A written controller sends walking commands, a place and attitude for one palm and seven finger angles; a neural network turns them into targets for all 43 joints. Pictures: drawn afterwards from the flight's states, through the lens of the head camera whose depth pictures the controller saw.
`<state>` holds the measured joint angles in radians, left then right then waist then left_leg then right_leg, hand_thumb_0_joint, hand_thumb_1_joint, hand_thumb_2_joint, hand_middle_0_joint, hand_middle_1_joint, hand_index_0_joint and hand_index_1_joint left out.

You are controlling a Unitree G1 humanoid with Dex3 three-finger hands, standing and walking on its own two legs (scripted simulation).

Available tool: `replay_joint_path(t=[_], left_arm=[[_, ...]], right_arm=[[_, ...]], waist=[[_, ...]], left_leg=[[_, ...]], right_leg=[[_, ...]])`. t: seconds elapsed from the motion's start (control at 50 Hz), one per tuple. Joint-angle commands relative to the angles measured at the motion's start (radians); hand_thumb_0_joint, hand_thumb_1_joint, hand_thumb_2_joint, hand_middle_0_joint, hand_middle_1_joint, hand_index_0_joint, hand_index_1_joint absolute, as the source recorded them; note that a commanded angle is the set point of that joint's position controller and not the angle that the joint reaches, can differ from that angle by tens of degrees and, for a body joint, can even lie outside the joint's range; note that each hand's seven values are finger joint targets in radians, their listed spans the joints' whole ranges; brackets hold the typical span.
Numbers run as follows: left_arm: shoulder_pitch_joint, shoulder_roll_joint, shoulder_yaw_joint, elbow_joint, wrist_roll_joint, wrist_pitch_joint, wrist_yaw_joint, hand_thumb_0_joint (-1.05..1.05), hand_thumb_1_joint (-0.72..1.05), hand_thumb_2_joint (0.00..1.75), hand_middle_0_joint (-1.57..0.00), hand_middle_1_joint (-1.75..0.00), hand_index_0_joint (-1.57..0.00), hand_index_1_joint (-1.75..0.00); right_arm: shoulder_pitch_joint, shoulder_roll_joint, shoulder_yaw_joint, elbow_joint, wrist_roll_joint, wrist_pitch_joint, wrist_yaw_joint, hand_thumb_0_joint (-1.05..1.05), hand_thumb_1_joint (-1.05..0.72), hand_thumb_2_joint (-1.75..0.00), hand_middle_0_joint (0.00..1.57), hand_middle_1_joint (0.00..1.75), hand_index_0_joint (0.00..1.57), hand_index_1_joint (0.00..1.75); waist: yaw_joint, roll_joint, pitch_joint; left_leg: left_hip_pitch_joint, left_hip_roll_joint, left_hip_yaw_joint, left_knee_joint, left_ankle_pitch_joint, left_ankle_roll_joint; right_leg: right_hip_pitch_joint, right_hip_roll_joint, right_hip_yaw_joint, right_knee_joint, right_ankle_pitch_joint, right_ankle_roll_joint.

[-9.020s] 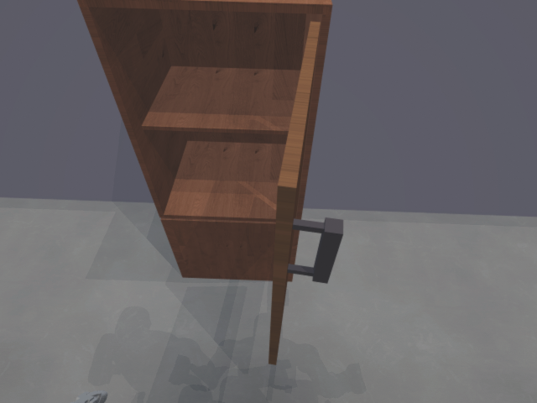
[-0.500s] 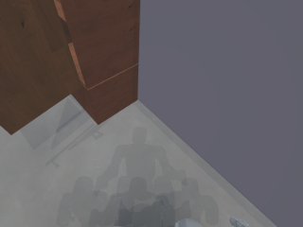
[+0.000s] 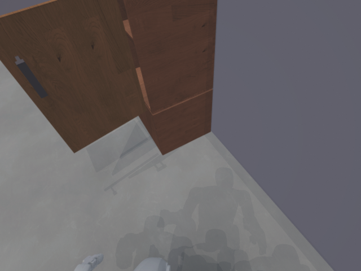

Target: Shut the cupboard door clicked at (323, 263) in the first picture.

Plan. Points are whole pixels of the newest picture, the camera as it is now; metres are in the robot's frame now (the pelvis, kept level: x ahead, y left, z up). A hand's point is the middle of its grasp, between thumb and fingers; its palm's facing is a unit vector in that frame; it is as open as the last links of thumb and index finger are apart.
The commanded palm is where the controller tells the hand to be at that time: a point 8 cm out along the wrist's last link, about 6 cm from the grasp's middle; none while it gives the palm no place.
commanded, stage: turn to face it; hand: left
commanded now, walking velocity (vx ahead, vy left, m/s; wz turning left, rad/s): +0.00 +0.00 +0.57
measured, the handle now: (30, 77) +0.66 +0.50 +0.08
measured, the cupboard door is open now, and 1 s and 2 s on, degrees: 100 100 100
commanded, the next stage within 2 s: take the last steps up to it in 0.48 s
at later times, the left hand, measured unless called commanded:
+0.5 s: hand out of the picture -0.03 +0.28 -0.18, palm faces +0.30 -0.93 -0.23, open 7.4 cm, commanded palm none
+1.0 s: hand out of the picture -0.04 +0.19 -0.15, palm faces +0.39 -0.90 -0.22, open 7.4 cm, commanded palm none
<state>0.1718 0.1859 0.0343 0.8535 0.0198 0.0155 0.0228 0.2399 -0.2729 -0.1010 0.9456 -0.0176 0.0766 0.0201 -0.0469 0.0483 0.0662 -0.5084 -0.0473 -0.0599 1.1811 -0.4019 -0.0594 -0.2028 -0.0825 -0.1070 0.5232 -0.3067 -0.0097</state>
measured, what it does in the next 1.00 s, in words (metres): steps on the spot, turning left: left foot, then right foot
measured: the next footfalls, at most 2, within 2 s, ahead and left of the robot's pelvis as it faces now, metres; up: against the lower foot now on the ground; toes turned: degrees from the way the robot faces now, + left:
left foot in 0.28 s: +0.02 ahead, +0.15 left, +0.00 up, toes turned +14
right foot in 0.80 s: +0.06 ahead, -0.06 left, +0.00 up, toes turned +12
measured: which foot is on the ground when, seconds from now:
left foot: up 0.00-0.26, down 0.28-0.80, up 0.82-1.00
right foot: down 0.00-0.30, up 0.32-0.78, down 0.80-1.00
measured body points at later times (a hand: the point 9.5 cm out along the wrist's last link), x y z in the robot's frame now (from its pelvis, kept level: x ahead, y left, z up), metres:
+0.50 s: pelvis -0.01 +0.06 +0.00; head +0.02 +0.10 +0.45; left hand -0.04 +0.33 -0.16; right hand +0.16 -0.15 -0.12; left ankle -0.02 +0.14 -0.74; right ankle +0.00 -0.11 -0.65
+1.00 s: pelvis +0.04 +0.03 +0.01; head +0.04 +0.00 +0.46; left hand -0.06 +0.23 -0.14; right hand +0.10 -0.20 -0.16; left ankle +0.02 +0.19 -0.66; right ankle +0.02 -0.07 -0.74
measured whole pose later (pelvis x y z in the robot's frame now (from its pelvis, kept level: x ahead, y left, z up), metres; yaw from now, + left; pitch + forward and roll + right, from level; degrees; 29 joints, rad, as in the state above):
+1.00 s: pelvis +0.04 +0.03 +0.01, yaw +19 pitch -2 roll +2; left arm 0.41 0.11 0.03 1.06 0.02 -0.04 0.01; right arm 0.35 -0.21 -0.07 1.07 -0.03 0.03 0.02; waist -0.01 0.04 0.00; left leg -0.52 0.03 0.00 1.05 -0.21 -0.02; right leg -0.04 -0.04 -0.12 0.35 -0.29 -0.02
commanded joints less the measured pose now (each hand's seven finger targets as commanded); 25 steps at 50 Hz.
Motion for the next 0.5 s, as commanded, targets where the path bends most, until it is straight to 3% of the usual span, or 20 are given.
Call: replay_joint_path(t=[0.0,0.06,0.12,0.18,0.22,0.24,0.26,0.28,0.3,0.32,0.38,0.42,0.48], left_arm=[[0.027,0.194,0.051,-0.056,0.002,-0.026,0.014,0.0,0.9,0.9,-0.2,-0.3,-0.2,-0.3],[0.082,0.211,0.059,-0.027,0.008,-0.023,0.015,0.0,0.9,0.9,-0.2,-0.3,-0.2,-0.3],[0.124,0.233,0.064,-0.013,0.012,-0.017,0.012,0.0,0.9,0.9,-0.2,-0.3,-0.2,-0.3],[0.142,0.249,0.075,0.004,0.015,-0.011,0.011,0.0,0.9,0.9,-0.2,-0.3,-0.2,-0.3],[0.113,0.254,0.076,0.009,0.007,-0.008,0.009,0.0,0.9,0.9,-0.2,-0.3,-0.2,-0.3],[0.102,0.242,0.074,0.007,-0.004,-0.005,0.006,0.0,0.9,0.9,-0.2,-0.3,-0.2,-0.3],[0.118,0.178,0.064,-0.016,-0.012,0.0,0.001,0.0,0.9,0.9,-0.2,-0.3,-0.2,-0.3],[0.068,0.122,0.039,-0.047,-0.012,0.006,0.003,0.0,0.9,0.9,-0.2,-0.3,-0.2,-0.3],[0.053,0.153,0.043,-0.041,-0.006,0.018,0.011,0.0,0.9,0.9,-0.2,-0.3,-0.2,-0.3],[0.02,0.141,0.043,-0.019,-0.002,0.024,0.014,0.0,0.9,0.9,-0.2,-0.3,-0.2,-0.3],[0.056,0.145,0.048,0.033,-0.004,0.023,-0.001,0.0,0.9,0.9,-0.2,-0.3,-0.2,-0.3],[0.078,0.141,0.045,0.054,-0.003,0.025,-0.005,0.0,0.9,0.9,-0.2,-0.3,-0.2,-0.3],[0.073,0.137,0.042,0.059,-0.004,0.026,-0.004,0.0,0.9,0.9,-0.2,-0.3,-0.2,-0.3]], right_arm=[[-0.048,-0.044,-0.009,-0.075,-0.002,-0.013,0.008,0.0,-0.9,-0.9,0.2,0.3,0.2,0.3],[-0.112,-0.034,-0.001,-0.09,0.001,-0.013,0.008,0.0,-0.9,-0.9,0.2,0.3,0.2,0.3],[-0.154,-0.02,0.014,-0.101,0.005,-0.024,0.007,0.0,-0.9,-0.9,0.2,0.3,0.2,0.3],[-0.144,-0.013,0.025,-0.102,0.01,-0.04,0.001,0.0,-0.9,-0.9,0.2,0.3,0.2,0.3],[-0.068,-0.029,0.023,-0.082,0.009,-0.05,-0.004,0.0,-0.9,-0.9,0.2,0.3,0.2,0.3],[-0.009,-0.065,0.015,-0.063,0.005,-0.06,-0.005,0.0,-0.9,-0.9,0.2,0.3,0.2,0.3],[0.039,-0.17,-0.009,-0.062,-0.002,-0.07,-0.011,0.0,-0.9,-0.9,0.2,0.3,0.2,0.3],[0.099,-0.24,-0.024,-0.05,0.008,-0.064,-0.02,0.0,-0.9,-0.9,0.2,0.3,0.2,0.3],[0.1,-0.221,-0.012,-0.037,0.004,-0.055,-0.025,0.0,-0.9,-0.9,0.2,0.3,0.2,0.3],[0.062,-0.174,-0.002,-0.038,-0.001,-0.062,-0.038,0.0,-0.9,-0.9,0.2,0.3,0.2,0.3],[-0.046,-0.121,0.021,-0.066,0.0,-0.068,-0.049,0.0,-0.9,-0.9,0.2,0.3,0.2,0.3],[-0.048,-0.112,0.023,-0.063,0.003,-0.073,-0.048,0.0,-0.9,-0.9,0.2,0.3,0.2,0.3],[-0.026,-0.102,0.025,-0.051,0.004,-0.075,-0.048,0.0,-0.9,-0.9,0.2,0.3,0.2,0.3]], waist=[[0.045,-0.238,-0.01],[0.074,-0.253,-0.009],[0.098,-0.274,-0.037],[0.103,-0.293,-0.08],[0.056,-0.257,-0.121],[0.018,-0.183,-0.157],[-0.007,0.119,-0.212],[-0.035,0.292,-0.225],[-0.029,0.175,-0.218],[-0.023,0.184,-0.168],[0.034,0.111,-0.108],[0.043,0.092,-0.099],[0.041,0.095,-0.091]], left_leg=[[-0.062,0.065,0.036,0.016,0.034,-0.026],[-0.041,0.076,0.071,-0.114,-0.011,-0.03],[0.022,0.068,0.119,-0.284,-0.039,-0.021],[0.114,0.05,0.157,-0.448,-0.048,0.001],[0.25,0.037,0.171,-0.632,0.103,0.013],[0.398,0.062,0.151,-0.775,0.263,0.027],[0.59,0.285,-0.124,-0.823,0.518,0.106],[0.596,0.465,-0.33,-0.815,0.973,0.228],[0.549,0.48,-0.243,-0.782,0.946,0.279],[0.495,0.409,-0.212,-0.802,0.92,0.258],[0.434,0.313,-0.122,-0.808,0.829,0.219],[0.417,0.274,-0.084,-0.83,0.773,0.2],[0.419,0.268,-0.103,-0.858,0.706,0.203]], right_leg=[[0.04,-0.23,0.099,-0.197,0.345,-0.077],[0.083,-0.255,0.074,-0.181,0.404,-0.09],[0.122,-0.26,0.047,-0.128,0.54,-0.1],[0.151,-0.273,0.035,-0.061,0.638,-0.094],[0.116,-0.255,-0.011,0.025,0.593,-0.047],[0.036,-0.234,-0.049,0.149,0.522,-0.004],[-0.201,-0.12,-0.083,0.366,0.121,0.066],[-0.341,-0.038,-0.007,0.513,-0.374,0.103],[-0.316,-0.062,0.064,0.582,-0.36,0.083],[-0.331,-0.062,0.083,0.603,-0.3,0.088],[-0.327,-0.047,0.088,0.654,-0.147,0.101],[-0.302,-0.035,0.076,0.631,-0.089,0.107],[-0.291,-0.028,0.077,0.569,-0.064,0.117]])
